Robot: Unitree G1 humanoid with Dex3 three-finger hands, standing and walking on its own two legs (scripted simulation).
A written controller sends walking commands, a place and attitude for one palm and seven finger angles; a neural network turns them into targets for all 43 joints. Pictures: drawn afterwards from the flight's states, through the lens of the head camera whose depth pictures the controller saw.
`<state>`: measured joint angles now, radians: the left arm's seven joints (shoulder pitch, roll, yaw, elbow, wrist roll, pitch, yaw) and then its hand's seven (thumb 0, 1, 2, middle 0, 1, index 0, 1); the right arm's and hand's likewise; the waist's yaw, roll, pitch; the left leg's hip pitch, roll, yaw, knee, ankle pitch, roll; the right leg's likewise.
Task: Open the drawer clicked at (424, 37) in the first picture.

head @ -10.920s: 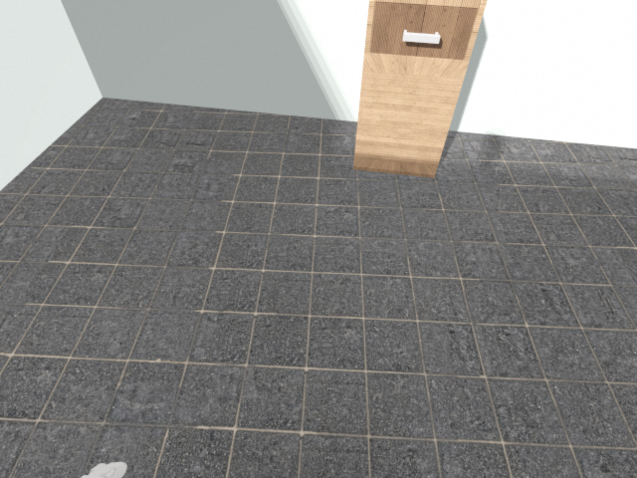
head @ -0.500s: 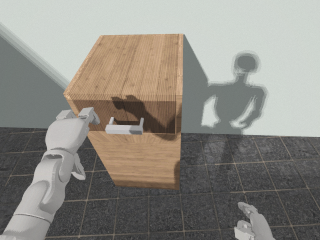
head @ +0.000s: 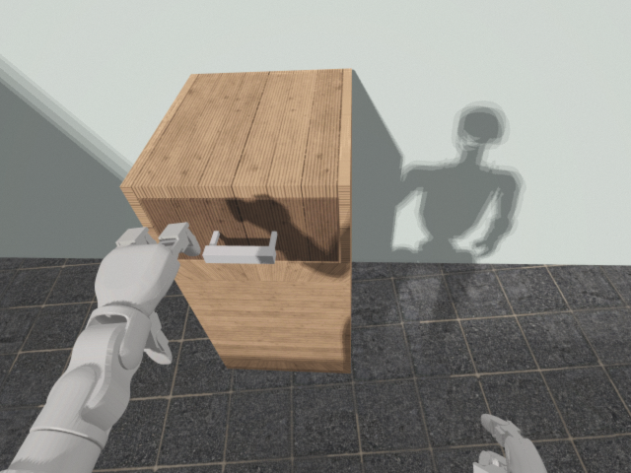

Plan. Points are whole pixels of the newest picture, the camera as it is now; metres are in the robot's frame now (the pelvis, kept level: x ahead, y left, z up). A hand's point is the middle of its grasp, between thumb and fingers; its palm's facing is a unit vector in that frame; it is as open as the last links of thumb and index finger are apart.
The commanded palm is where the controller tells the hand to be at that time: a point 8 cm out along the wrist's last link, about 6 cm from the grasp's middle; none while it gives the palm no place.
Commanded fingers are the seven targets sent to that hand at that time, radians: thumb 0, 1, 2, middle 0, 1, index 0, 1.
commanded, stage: move the hooked fingers above the handle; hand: left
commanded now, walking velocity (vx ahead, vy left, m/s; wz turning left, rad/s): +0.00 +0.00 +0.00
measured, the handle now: (242, 245) +0.52 +0.21 -0.08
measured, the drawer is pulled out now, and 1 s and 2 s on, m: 0.00 0.00 0.00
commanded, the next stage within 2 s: none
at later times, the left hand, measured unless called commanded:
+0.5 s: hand (199, 272) +0.37 +0.22 +0.04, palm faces -0.02 -0.07 -1.00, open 13.8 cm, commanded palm +0.35 +0.22 +0.10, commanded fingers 0.00 -0.50 0.30 -0.30 -1.20 -0.30 -1.20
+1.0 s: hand (220, 257) +0.42 +0.21 +0.01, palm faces -0.04 -0.06 -1.00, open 13.8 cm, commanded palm +0.40 +0.22 +0.06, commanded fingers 0.00 -0.50 0.30 -0.30 -1.20 -0.30 -1.20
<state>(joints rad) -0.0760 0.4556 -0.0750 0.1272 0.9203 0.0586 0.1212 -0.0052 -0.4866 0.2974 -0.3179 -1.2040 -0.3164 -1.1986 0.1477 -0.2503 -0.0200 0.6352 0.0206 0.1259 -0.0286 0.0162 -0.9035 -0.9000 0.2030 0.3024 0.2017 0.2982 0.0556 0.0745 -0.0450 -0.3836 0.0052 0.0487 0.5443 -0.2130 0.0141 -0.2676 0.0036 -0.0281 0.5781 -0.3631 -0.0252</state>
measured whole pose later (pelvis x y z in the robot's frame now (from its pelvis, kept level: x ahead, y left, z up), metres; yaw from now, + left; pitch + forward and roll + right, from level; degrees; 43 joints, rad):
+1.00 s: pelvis +0.02 -0.01 -0.02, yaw +0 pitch +13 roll +0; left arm -0.47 0.40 -0.08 0.69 1.03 -0.04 0.25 0.00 -0.48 0.30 -0.32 -1.20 -0.32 -1.20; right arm 0.25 -0.25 -0.07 0.67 0.01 0.15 -0.03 0.01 -0.90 -0.90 0.20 0.30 0.20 0.30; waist -0.02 0.04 -0.13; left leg -0.64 0.03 0.04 0.73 -0.31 0.00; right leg -0.51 0.02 -0.03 0.75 -0.45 -0.04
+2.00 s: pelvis +0.01 +0.02 -0.03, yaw -2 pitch +18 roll -2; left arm -0.68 0.40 -0.06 0.99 1.08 0.00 0.38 0.00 -0.48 0.30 -0.32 -1.20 -0.32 -1.20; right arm 0.33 -0.24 -0.08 0.70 0.00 0.15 -0.01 0.01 -0.90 -0.90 0.21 0.30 0.20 0.30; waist -0.09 0.05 -0.17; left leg -0.81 0.04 0.05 0.83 -0.34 0.03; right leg -0.67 0.03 -0.02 0.81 -0.45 -0.01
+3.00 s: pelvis +0.01 +0.01 -0.06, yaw -2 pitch +24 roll -2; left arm -0.72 0.42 -0.01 1.08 1.12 -0.02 0.45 0.00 -0.48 0.30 -0.32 -1.20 -0.32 -1.21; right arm 0.33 -0.22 -0.07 0.73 -0.02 0.13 -0.01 0.01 -0.90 -0.90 0.21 0.30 0.20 0.30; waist -0.12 0.06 -0.20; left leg -1.00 0.05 0.04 0.98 -0.39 0.03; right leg -0.85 0.04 -0.03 0.95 -0.51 -0.02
